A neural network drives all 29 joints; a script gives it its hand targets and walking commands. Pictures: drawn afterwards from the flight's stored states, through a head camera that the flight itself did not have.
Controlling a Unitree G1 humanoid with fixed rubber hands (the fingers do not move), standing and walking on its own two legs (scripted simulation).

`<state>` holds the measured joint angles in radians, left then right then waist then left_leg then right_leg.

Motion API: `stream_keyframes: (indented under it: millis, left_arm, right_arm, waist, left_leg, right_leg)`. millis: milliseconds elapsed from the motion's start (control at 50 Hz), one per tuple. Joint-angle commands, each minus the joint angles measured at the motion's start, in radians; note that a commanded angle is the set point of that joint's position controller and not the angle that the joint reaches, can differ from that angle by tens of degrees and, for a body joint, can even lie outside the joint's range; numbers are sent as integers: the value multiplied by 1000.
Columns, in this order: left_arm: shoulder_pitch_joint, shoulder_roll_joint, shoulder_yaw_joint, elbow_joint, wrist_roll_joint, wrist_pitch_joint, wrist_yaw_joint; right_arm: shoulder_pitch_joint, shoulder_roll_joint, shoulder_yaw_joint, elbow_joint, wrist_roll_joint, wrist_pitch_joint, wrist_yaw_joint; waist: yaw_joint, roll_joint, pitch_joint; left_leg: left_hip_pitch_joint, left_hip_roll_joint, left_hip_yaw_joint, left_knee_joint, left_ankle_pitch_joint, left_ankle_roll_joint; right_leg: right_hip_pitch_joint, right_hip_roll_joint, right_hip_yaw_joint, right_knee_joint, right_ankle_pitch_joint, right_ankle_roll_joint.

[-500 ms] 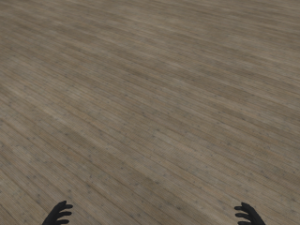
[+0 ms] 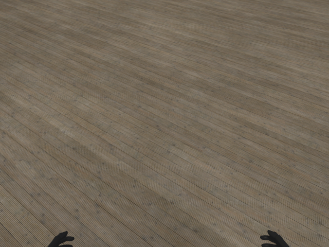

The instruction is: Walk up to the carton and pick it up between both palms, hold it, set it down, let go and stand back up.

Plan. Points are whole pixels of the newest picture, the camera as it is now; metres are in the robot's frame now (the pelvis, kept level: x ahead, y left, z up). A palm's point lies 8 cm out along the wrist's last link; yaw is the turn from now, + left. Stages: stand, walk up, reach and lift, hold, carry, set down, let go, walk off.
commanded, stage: stand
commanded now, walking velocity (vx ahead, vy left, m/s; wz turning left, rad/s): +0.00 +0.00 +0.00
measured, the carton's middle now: out of the picture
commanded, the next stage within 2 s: walk up in 0.36 s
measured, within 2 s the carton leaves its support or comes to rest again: neither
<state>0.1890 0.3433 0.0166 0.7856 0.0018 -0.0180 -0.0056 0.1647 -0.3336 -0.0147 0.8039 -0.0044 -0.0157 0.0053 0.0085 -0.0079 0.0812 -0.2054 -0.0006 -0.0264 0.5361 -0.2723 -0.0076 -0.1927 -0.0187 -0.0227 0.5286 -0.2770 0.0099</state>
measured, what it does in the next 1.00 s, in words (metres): steps to the right, turning left: right foot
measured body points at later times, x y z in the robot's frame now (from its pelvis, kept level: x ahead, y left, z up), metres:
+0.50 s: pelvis +0.00 +0.00 +0.01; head +0.01 +0.00 +0.46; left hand +0.10 +0.29 -0.11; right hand +0.10 -0.29 -0.11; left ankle +0.01 +0.12 -0.73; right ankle +0.01 -0.12 -0.73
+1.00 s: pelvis -0.07 -0.12 -0.01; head -0.02 -0.13 +0.44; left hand +0.01 +0.20 -0.09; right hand +0.12 -0.40 -0.12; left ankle -0.07 +0.05 -0.67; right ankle -0.01 -0.21 -0.74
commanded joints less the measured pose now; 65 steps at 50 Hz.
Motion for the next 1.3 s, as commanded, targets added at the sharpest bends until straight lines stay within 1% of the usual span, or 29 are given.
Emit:
stream_keyframes:
  millis: [0, 80, 280, 340, 520, 540, 560, 580, 600, 620, 660, 680, 700, 740, 800, 820, 840, 860, 880, 900, 940, 980, 1020, 1040, 1100, 1120, 1180, 1220, 1280]
  left_arm:
    - [-58, 189, 50, -69, 2, -27, 10]
    - [-46, 188, 47, -34, -1, -23, 17]
    - [-65, 181, 39, 42, -9, -23, 18]
    - [-67, 191, 39, 70, -10, -23, 21]
    - [-68, 203, 42, 127, -6, -24, 25]
    - [-136, 243, 67, 59, 33, 25, 14]
    - [-116, 231, 73, 46, 37, 43, 9]
    - [-99, 187, 70, 10, 41, 55, 6]
    - [-94, 171, 81, -31, 59, 62, 6]
    - [-96, 166, 81, -59, 60, 74, 5]
    - [-63, 172, 71, -88, 43, 76, -1]
    - [-44, 183, 69, -86, 39, 75, -4]
    - [-63, 168, 65, -92, 39, 80, -14]
    - [-112, 171, 71, -133, 39, 91, -16]
    - [-53, 161, 70, -151, 27, 102, -15]
    - [-4, 164, 61, -137, 20, 98, -12]
    - [26, 205, 64, -133, 22, 89, -7]
    - [22, 310, 82, -161, 40, 80, -5]
    - [-58, 379, 104, -216, 29, 81, -10]
    - [-107, 348, 101, -240, 38, 78, -7]
    - [-183, 223, 52, -256, 21, 60, -4]
    - [-196, 223, 43, -263, 15, 45, 5]
    - [-158, 235, 46, -261, 11, 49, 12]
    - [-158, 248, 53, -254, 13, 46, 14]
    - [-100, 283, 67, -233, 20, 45, 34]
    - [-60, 279, 71, -227, 29, 42, 39]
    - [-55, 304, 78, -224, 31, 43, 43]
    - [-103, 315, 85, -238, 25, 47, 38]
    - [-133, 313, 78, -231, 13, 56, 32]
  right_arm:
    - [-47, -191, -53, -62, 6, -26, -12]
    - [-54, -187, -47, -34, 3, -22, -16]
    - [-79, -195, -44, 22, 10, -30, -15]
    - [-51, -178, -39, 61, 8, -23, -19]
    - [-68, -182, -37, 105, 6, -23, -21]
    - [8, -249, -72, 75, -12, -15, -47]
    - [79, -302, -82, 82, -17, -10, -57]
    - [82, -347, -103, 74, -33, -10, -63]
    - [92, -354, -111, 45, -49, -13, -76]
    - [110, -345, -113, 15, -47, -16, -87]
    - [43, -302, -97, -40, -36, -7, -94]
    - [-20, -287, -90, -76, -31, 0, -91]
    - [-18, -288, -82, -87, -31, 6, -85]
    - [57, -308, -89, -107, -27, 12, -84]
    - [77, -314, -89, -131, -21, 14, -75]
    - [27, -311, -78, -150, -16, 21, -71]
    - [42, -269, -64, -154, -3, 27, -71]
    - [71, -189, -41, -175, 6, 32, -72]
    - [80, -184, -51, -191, 1, 38, -95]
    - [48, -231, -67, -187, 2, 52, -108]
    - [109, -261, -81, -139, 0, 55, -70]
    - [172, -255, -83, -91, -23, 55, -39]
    - [152, -264, -88, -84, -24, 65, -17]
    - [122, -261, -85, -88, -20, 71, -5]
    - [67, -242, -79, -119, -15, 77, 22]
    - [57, -247, -80, -128, -14, 76, 29]
    - [103, -244, -78, -110, -13, 76, 41]
    - [152, -259, -94, -116, -5, 75, 47]
    - [252, -276, -111, -77, -11, 75, 55]
  waist:
    - [-13, 1, -79]
    - [-3, 38, -90]
    - [-3, 42, -77]
    - [-7, -21, -81]
    - [3, 15, -72]
    - [-49, -45, -19]
    - [-66, 25, -69]
    - [-59, 143, -76]
    - [-53, 159, -142]
    - [-52, 109, -168]
    - [6, 111, -200]
    - [26, 148, -220]
    - [16, 146, -217]
    - [-43, 178, -208]
    - [-23, 256, -240]
    - [19, 216, -248]
    - [36, 104, -234]
    - [38, -223, -209]
    - [16, -357, -203]
    - [35, -327, -181]
    - [-40, -120, -113]
    - [-81, -132, -130]
    - [-51, -111, -114]
    - [-37, -166, -100]
    - [12, -197, -99]
    - [42, -179, -136]
    - [51, -173, -169]
    - [19, -211, -195]
    - [-32, -154, -227]
  left_leg:
    - [21, 99, -96, -120, 149, 33]
    - [46, 100, -81, -123, 187, 35]
    - [51, 105, -78, -178, 156, 33]
    - [71, 115, -92, -187, 185, 29]
    - [73, 115, -83, -215, 158, 26]
    - [-32, 141, -196, -160, 483, 75]
    - [12, 213, -292, -183, 611, 146]
    - [102, 318, -421, -218, 727, 248]
    - [157, 404, -524, -197, 768, 337]
    - [141, 421, -524, -180, 759, 361]
    - [120, 296, -389, -151, 654, 280]
    - [107, 215, -288, -119, 668, 220]
    - [64, 179, -266, -100, 684, 208]
    - [32, 181, -330, -105, 659, 201]
    - [-35, 180, -388, -70, 625, 167]
    - [-108, 127, -333, -35, 513, 124]
    - [-199, 36, -275, 77, 302, 80]
    - [-433, -133, -164, 253, -101, 10]
    - [-483, -122, -64, 494, -375, -38]
    - [-413, -71, -121, 664, -336, -19]
    - [-389, -49, -123, 751, -211, -1]
    - [-403, -41, -46, 793, -157, -5]
    - [-385, -49, -41, 803, -105, -22]
    - [-410, -23, -31, 740, -90, -30]
    - [-444, 26, -27, 578, -132, -38]
    - [-441, 39, -39, 495, -156, -38]
    - [-311, 31, 21, 353, -217, -9]
    - [-157, 42, 47, 253, -208, 12]
    - [42, -11, 126, 48, -95, 46]
  right_leg:
    - [12, -98, 108, -132, 122, -49]
    - [28, -96, 110, -141, 142, -42]
    - [48, -102, 116, -176, 133, -36]
    - [48, -108, 109, -185, 142, -34]
    - [67, -112, 122, -217, 116, -37]
    - [-13, -83, 6, -41, 302, -47]
    - [-64, -35, -15, 113, 226, -32]
    - [-228, 49, -3, 294, -156, -1]
    - [-324, 44, 69, 505, -284, 10]
    - [-355, 20, 123, 614, -296, 16]
    - [-367, -25, 197, 590, -208, 6]
    - [-326, -28, 180, 534, -167, 3]
    - [-295, 5, 130, 476, -144, 4]
    - [-258, 22, 84, 343, -141, 3]
    - [-102, 34, 79, 146, -126, -8]
    - [-14, 45, 55, 5, -4, -18]
    - [60, 4, 95, -146, 68, -37]
    - [120, -225, 335, -239, 89, -93]
    - [-3, -400, 488, -262, 142, -221]
    - [-159, -435, 496, -279, 150, -302]
    - [-154, -281, 286, -236, 208, -250]
    - [-53, -267, 223, -183, 329, -246]
    - [-49, -241, 156, -197, 234, -247]
    - [-24, -245, 140, -206, 167, -267]
    - [101, -317, 140, -169, 288, -312]
    - [170, -326, 157, -161, 230, -306]
    - [124, -339, 106, -176, 81, -283]
    - [33, -355, 59, -191, -14, -257]
    - [-93, -333, -22, -109, -206, -185]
